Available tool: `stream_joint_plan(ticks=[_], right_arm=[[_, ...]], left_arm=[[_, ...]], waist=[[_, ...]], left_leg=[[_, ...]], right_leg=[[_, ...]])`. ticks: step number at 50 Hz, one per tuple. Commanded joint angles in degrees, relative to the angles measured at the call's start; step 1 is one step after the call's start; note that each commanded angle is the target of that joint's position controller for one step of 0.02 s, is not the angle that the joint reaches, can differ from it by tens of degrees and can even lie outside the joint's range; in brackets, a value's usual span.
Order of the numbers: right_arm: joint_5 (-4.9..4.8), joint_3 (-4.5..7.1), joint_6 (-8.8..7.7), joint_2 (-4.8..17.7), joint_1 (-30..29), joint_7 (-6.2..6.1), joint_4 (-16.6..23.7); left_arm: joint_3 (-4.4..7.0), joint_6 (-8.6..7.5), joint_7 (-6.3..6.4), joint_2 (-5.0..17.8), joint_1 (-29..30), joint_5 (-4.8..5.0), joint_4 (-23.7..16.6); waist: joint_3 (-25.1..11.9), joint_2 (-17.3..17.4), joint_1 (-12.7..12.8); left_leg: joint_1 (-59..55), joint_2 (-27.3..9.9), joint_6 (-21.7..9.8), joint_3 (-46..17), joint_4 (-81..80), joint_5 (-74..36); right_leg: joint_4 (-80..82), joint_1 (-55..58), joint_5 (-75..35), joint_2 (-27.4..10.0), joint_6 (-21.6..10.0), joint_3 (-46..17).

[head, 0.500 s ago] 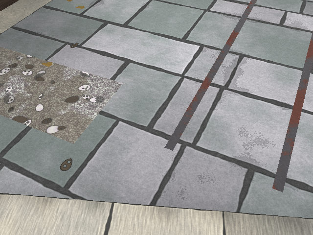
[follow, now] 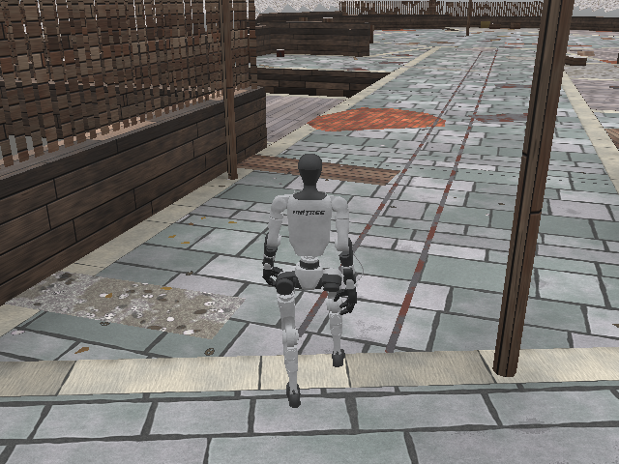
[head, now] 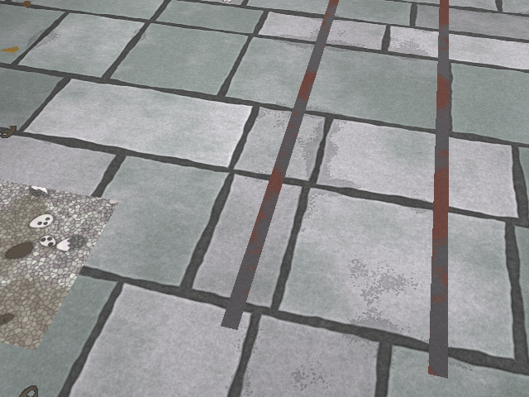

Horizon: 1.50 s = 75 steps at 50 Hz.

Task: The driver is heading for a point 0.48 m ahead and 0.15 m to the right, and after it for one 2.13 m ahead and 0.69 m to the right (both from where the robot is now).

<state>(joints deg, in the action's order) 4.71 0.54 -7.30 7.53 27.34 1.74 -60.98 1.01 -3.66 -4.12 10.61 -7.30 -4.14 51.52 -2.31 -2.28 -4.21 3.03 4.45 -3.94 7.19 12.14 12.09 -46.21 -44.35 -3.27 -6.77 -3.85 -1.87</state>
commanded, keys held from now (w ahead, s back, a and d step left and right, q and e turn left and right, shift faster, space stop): w+e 0.42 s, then e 0.32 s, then no key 0.26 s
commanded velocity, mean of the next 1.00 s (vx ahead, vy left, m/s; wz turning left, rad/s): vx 0.32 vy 0.00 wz -0.47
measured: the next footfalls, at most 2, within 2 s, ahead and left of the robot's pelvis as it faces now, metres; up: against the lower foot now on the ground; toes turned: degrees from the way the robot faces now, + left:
right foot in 0.20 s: +0.28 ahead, -0.15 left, +0.00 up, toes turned -8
left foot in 0.68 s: +0.57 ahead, -0.01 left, -0.15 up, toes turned -23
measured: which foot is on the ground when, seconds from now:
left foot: down 0.00-0.24, up 0.26-0.66, down 0.68-1.00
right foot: up 0.00-0.18, down 0.20-0.70, up 0.72-1.00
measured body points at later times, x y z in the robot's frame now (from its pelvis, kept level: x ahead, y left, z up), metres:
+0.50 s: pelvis +0.29 -0.07 -0.02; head +0.30 -0.08 +0.43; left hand +0.30 +0.16 -0.17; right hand +0.42 -0.33 -0.12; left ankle +0.45 +0.07 -0.70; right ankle +0.24 -0.15 -0.74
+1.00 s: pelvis +0.46 -0.09 -0.15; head +0.49 -0.09 +0.29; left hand +0.77 -0.01 -0.23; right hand +0.33 -0.34 -0.28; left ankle +0.54 +0.01 -0.90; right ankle +0.43 -0.25 -0.70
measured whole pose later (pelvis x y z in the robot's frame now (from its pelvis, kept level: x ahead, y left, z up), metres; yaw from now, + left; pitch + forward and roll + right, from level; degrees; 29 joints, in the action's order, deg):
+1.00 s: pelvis +0.46 -0.09 -0.15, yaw -30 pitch +2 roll +0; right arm 0.7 1.0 -0.1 14.5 19.8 -5.0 -50.1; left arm 1.1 1.7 3.5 12.6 -2.0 0.2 32.0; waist 1.5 -2.2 -2.4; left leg 15.6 -3.3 -0.9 6.4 24.9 10.7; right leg -95.3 -54.7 12.2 -0.2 6.3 -4.7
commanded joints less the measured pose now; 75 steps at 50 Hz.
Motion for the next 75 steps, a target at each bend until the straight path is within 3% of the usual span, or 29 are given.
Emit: stream_joint_plan(ticks=[1,7,9,10,11,12,13,14,15,19,22,23,27,32,33,35,37,39,40,44,50,55,57,58,59,61,63,72,75], right_arm=[[0.63,0.31,-0.56,6.89,1.13,0.74,2.23],[1.29,0.86,0.49,8.96,4.28,0.19,0.21],[-0.94,1.92,0.82,11.57,2.86,-0.61,1.70],[1.24,2.16,0.87,12.63,1.48,-0.83,1.97],[0.62,1.98,0.33,11.63,2.94,-1.10,2.84],[1.52,0.00,-0.32,7.27,8.81,-1.15,4.17],[0.90,0.09,-0.35,8.25,0.95,1.39,5.50],[-1.44,0.09,-0.61,6.76,-9.66,2.18,10.05],[-1.73,0.55,-0.81,9.18,-15.97,1.29,11.40],[1.25,-0.60,1.45,4.98,-11.45,-1.42,12.67],[1.08,-1.68,2.63,3.96,-11.39,-0.74,14.86],[1.41,-1.59,1.80,4.40,-13.30,-0.04,15.59],[-1.47,-1.11,2.40,6.33,-17.84,-0.18,20.11],[-0.81,0.19,4.08,10.24,-18.48,-0.63,19.05],[-7.56,2.24,1.84,10.59,-21.63,-1.71,20.67],[-4.65,3.68,0.99,14.64,-1.27,-1.68,15.20],[-5.74,4.31,2.09,15.56,1.01,-0.73,14.41],[-3.93,4.70,4.34,18.17,-5.22,-3.23,15.04],[-4.00,3.42,5.86,14.70,-9.68,-4.67,15.71],[-3.75,1.82,6.58,13.76,-12.45,-5.21,14.99],[-4.17,1.99,6.77,14.02,-10.63,-7.62,15.35],[-4.63,2.85,8.16,13.82,-6.73,-4.76,14.01],[-3.41,2.19,7.46,10.17,-1.19,-3.69,12.02],[-1.49,1.64,6.80,7.40,3.88,-2.92,11.78],[-2.71,1.38,6.78,6.01,1.70,-3.32,13.66],[-4.64,3.86,8.05,11.71,-11.29,-5.29,16.91],[-3.52,4.65,9.70,10.95,-8.80,-6.17,14.59],[-3.69,3.93,9.42,4.87,-4.14,-4.17,8.52],[-4.35,4.80,9.29,10.54,-4.02,-3.84,7.99]], left_arm=[[0.81,0.31,-0.43,2.75,1.97,0.47,-2.73],[2.00,-0.15,0.30,3.51,6.13,1.02,-5.44],[3.10,-1.23,0.67,5.99,7.76,1.99,-6.13],[3.35,-1.85,0.86,6.17,1.21,2.51,-4.95],[5.02,-2.91,1.65,10.53,-5.27,3.31,-3.48],[5.34,-3.39,2.55,12.08,-16.74,3.20,-1.61],[4.70,-2.49,2.64,11.18,-32.02,1.66,3.43],[6.10,-4.00,3.01,12.75,-33.83,0.15,5.81],[6.42,-4.70,3.14,12.13,-26.49,1.23,4.64],[2.10,-4.13,1.72,2.22,-10.34,1.59,0.77],[2.27,-4.76,2.32,5.83,-8.81,-0.17,-1.26],[1.24,-5.39,3.53,2.80,-12.07,-0.61,-1.30],[1.16,-4.74,3.97,6.80,-16.49,-0.04,-1.36],[0.39,-3.36,4.01,6.73,-25.66,4.01,-2.36],[2.17,0.30,7.21,5.69,-18.75,8.88,-3.85],[0.34,2.27,7.51,1.07,-24.38,5.60,-5.74],[-0.05,1.38,7.39,4.94,-25.00,7.56,-10.34],[-0.35,2.32,7.84,4.47,-12.71,7.81,-15.70],[-0.51,4.26,8.80,4.04,-8.37,7.02,-15.85],[0.08,6.30,8.95,3.22,-4.08,6.25,-18.29],[-1.02,4.57,6.61,-0.34,3.19,3.24,-24.11],[1.38,4.60,3.75,3.54,1.29,6.08,-18.91],[3.44,3.82,4.50,8.27,-2.08,4.90,-16.22],[3.95,3.84,4.81,11.39,-5.22,3.30,-16.38],[3.43,4.25,4.32,9.03,-7.94,1.92,-14.32],[3.75,3.06,3.85,8.02,-7.46,1.94,-11.22],[3.28,2.76,4.43,6.04,-2.30,2.74,-10.69],[2.33,3.04,5.72,2.39,-4.03,3.38,-3.08],[2.44,1.85,5.00,2.91,-8.97,4.65,-1.30]], waist=[[3.49,5.73,2.63],[5.49,6.53,4.07],[3.85,6.20,4.00],[3.24,8.26,7.39],[-2.88,4.25,7.38],[-15.56,-4.74,9.29],[-18.89,-6.68,16.06],[-8.81,-2.78,17.62],[1.21,-0.96,16.20],[3.27,2.40,3.26],[1.76,1.69,2.33],[1.07,2.47,4.77],[2.35,0.34,5.75],[7.69,1.28,9.13],[4.78,1.54,8.31],[-12.12,11.20,3.86],[-24.76,15.13,1.00],[-18.96,9.76,2.06],[-9.65,2.72,3.97],[3.97,7.24,6.08],[-5.65,7.59,5.54],[1.00,12.61,3.85],[2.37,7.03,3.19],[-2.51,-3.05,1.20],[-6.70,-12.40,2.89],[0.91,-10.54,5.75],[2.02,-10.57,2.79],[2.57,-3.62,1.11],[6.00,7.07,4.60]], left_leg=[[5.71,-15.96,-9.37,-1.50,-3.48,-31.28],[-13.05,-22.41,-7.04,-0.65,2.55,-41.03],[-12.07,-19.39,-5.75,3.82,7.64,-48.67],[-6.39,-20.34,-4.05,4.17,13.41,-57.10],[1.61,-15.75,-1.32,6.25,24.41,-51.21],[23.36,-10.32,5.05,3.45,41.58,-27.72],[35.47,-0.36,7.28,-1.52,62.80,21.81],[48.24,-2.56,3.72,-11.67,66.49,20.46],[50.34,-6.62,3.66,-14.24,67.80,17.91],[31.58,-10.07,2.30,-13.16,55.23,11.97],[22.80,-9.19,3.54,-8.59,49.30,-6.51],[29.61,-9.85,3.53,-12.66,43.95,-18.35],[9.11,-6.81,4.81,-5.53,24.42,-38.35],[19.36,-9.22,5.37,-11.78,-1.38,-33.50],[17.99,-8.96,4.66,-14.08,-10.97,-47.14],[-29.20,-23.08,0.10,-15.12,20.12,-96.14],[-41.59,-35.71,-13.85,-26.88,26.98,-84.95],[-25.87,-37.11,-18.06,-30.26,16.77,-50.08],[-10.17,-35.35,-16.57,-27.98,8.94,-34.74],[15.90,-18.57,-8.12,-9.76,3.93,-23.80],[1.50,-20.80,-9.45,-11.07,9.65,-27.84],[15.66,-18.55,-4.88,-10.08,4.63,5.42],[17.72,-15.08,0.88,-9.13,12.72,7.75],[26.49,-12.35,5.39,-6.60,25.03,20.37],[29.49,-10.70,8.50,-7.51,32.17,24.09],[35.88,-9.48,8.45,-11.45,42.81,22.20],[32.92,-10.01,8.49,-13.08,46.08,17.52],[7.92,-6.38,6.37,-6.41,20.91,2.68],[7.99,-9.07,2.99,-9.55,16.83,2.72]], right_leg=[[3.41,7.21,-5.99,1.49,0.90,1.76],[4.61,3.48,5.29,2.41,-2.09,-0.15],[12.21,13.59,13.31,8.08,-3.08,7.54],[7.68,22.61,8.55,8.62,-4.69,5.94],[7.78,37.14,0.04,10.77,-8.18,4.26],[8.53,65.43,1.70,1.76,-18.33,-14.43],[22.07,74.25,1.31,-7.27,-23.92,-35.40],[25.08,72.11,8.20,-6.78,-18.65,-33.50],[24.76,58.99,9.53,-6.32,-16.55,-29.62],[29.32,24.40,6.65,-2.68,-16.83,-20.94],[23.82,10.43,4.49,4.36,-12.69,-11.75],[19.73,15.29,4.82,5.79,-11.94,-12.42],[11.26,-2.59,19.73,11.36,-7.86,-11.29],[-10.68,23.92,28.83,9.01,-5.73,-25.94],[-18.39,29.01,18.07,13.35,-4.02,-19.58],[-49.71,-4.52,50.15,16.69,2.61,-8.90],[-80.86,-25.41,56.37,11.17,6.64,-7.88],[-85.43,-27.94,46.52,7.36,8.89,-4.69],[-78.31,-23.83,43.20,5.61,9.88,-4.62],[-65.80,-11.36,26.17,8.71,9.45,-1.71],[-36.27,-8.37,9.64,2.66,10.57,-4.48],[10.87,28.61,11.51,5.34,6.25,3.85],[19.66,36.92,1.79,3.39,4.29,0.52],[11.74,47.49,-24.41,-8.03,0.41,-10.44],[19.77,43.98,-14.57,-15.97,-8.54,-21.02],[28.14,34.84,15.97,-12.91,-11.10,-25.29],[30.28,27.85,26.85,-10.39,-7.70,-20.64],[25.62,17.15,31.93,-2.76,-3.23,-8.91],[21.65,17.08,23.98,3.57,2.33,-2.74]])
Velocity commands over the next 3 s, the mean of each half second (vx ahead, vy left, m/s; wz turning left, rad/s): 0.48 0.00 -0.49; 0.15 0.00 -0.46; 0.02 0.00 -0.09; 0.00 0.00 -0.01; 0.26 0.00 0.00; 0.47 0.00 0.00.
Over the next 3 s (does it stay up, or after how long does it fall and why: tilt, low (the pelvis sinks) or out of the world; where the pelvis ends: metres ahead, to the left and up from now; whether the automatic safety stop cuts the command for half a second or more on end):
stays up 0.90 -0.29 -0.15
